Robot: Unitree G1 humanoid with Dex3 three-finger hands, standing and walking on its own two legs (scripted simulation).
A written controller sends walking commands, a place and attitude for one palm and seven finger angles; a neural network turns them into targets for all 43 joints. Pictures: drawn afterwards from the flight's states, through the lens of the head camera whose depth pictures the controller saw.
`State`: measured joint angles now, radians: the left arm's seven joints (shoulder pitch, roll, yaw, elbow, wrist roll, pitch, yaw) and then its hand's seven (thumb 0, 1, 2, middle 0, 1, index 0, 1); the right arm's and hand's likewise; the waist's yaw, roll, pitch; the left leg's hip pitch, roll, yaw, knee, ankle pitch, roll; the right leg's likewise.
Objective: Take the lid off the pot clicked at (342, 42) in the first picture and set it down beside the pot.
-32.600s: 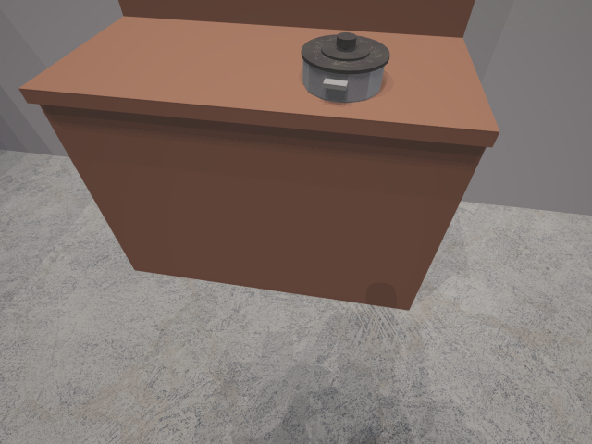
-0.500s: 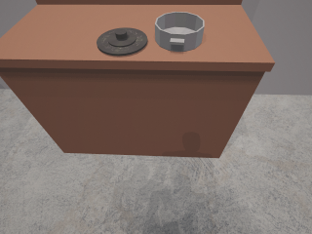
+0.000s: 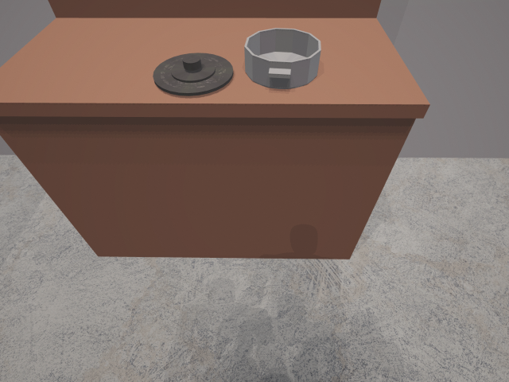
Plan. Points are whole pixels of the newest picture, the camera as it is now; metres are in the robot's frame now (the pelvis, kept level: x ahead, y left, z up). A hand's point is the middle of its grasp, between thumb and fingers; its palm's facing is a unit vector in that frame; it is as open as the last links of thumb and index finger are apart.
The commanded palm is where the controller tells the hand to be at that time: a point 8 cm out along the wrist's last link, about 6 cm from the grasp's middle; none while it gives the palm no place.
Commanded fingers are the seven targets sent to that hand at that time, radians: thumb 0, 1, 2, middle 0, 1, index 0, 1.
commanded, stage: stop stepping back and stand still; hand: left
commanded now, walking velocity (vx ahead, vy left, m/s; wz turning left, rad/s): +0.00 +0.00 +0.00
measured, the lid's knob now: (192, 62) +0.83 +0.19 +0.09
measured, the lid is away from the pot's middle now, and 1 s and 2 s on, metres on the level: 0.24 0.24 0.24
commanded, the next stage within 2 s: let the arm hang, fingers relaxed in 0.08 s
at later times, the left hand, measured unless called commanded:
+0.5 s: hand out of the picture -0.01 +0.15 -0.18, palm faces +0.05 -0.98 -0.17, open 7.3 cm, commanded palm none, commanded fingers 0.00 0.90 0.90 -0.20 -0.30 -0.20 -0.30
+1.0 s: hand out of the picture +0.00 +0.16 -0.18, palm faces +0.05 -0.98 -0.19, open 7.3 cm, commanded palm none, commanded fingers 0.00 0.90 0.90 -0.20 -0.30 -0.20 -0.30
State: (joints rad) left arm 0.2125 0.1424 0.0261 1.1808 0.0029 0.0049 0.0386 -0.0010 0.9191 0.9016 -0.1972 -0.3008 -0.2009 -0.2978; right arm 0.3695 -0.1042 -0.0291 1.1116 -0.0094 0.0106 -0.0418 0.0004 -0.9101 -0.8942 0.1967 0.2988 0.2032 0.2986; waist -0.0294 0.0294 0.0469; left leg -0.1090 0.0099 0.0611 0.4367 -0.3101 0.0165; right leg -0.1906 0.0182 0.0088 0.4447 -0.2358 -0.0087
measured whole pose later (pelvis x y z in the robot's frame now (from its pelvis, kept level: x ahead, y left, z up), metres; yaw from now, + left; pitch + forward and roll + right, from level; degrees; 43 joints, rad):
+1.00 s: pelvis +0.01 -0.01 +0.00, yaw +0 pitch +0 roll +0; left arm 0.25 0.12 0.03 1.18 0.01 -0.01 0.05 0.01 0.93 0.90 -0.20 -0.30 -0.20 -0.30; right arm 0.34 -0.09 -0.04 1.11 -0.01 0.00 -0.05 0.00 -0.91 -0.89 0.20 0.30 0.20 0.30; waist -0.02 0.02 0.04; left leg -0.12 0.02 0.05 0.45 -0.33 0.00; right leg -0.19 0.03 0.00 0.45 -0.25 -0.02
